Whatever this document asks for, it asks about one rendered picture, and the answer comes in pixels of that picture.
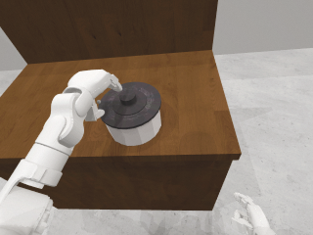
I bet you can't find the knob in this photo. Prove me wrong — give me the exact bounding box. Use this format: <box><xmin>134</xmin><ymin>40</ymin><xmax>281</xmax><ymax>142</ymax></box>
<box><xmin>119</xmin><ymin>90</ymin><xmax>137</xmax><ymax>106</ymax></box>

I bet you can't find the robot left hand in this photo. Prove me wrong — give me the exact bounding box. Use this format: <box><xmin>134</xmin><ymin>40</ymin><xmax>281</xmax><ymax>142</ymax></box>
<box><xmin>67</xmin><ymin>70</ymin><xmax>122</xmax><ymax>121</ymax></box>

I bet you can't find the left robot upper arm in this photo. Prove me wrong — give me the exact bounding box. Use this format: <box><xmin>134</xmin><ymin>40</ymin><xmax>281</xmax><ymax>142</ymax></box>
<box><xmin>0</xmin><ymin>185</ymin><xmax>53</xmax><ymax>235</ymax></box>

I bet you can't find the robot right hand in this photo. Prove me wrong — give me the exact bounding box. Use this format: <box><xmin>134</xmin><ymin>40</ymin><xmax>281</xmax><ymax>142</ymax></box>
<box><xmin>231</xmin><ymin>192</ymin><xmax>270</xmax><ymax>235</ymax></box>

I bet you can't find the left robot forearm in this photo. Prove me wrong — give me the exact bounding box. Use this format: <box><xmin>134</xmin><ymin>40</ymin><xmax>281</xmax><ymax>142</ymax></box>
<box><xmin>0</xmin><ymin>85</ymin><xmax>94</xmax><ymax>206</ymax></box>

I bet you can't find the pot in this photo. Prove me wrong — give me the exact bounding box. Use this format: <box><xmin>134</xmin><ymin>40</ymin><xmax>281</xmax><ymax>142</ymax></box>
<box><xmin>107</xmin><ymin>111</ymin><xmax>161</xmax><ymax>146</ymax></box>

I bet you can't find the table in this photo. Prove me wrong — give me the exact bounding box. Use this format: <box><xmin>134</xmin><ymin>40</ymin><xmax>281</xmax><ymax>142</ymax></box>
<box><xmin>0</xmin><ymin>0</ymin><xmax>242</xmax><ymax>212</ymax></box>

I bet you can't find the lid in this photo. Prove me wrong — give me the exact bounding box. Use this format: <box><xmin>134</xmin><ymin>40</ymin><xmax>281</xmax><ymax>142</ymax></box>
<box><xmin>98</xmin><ymin>81</ymin><xmax>161</xmax><ymax>129</ymax></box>

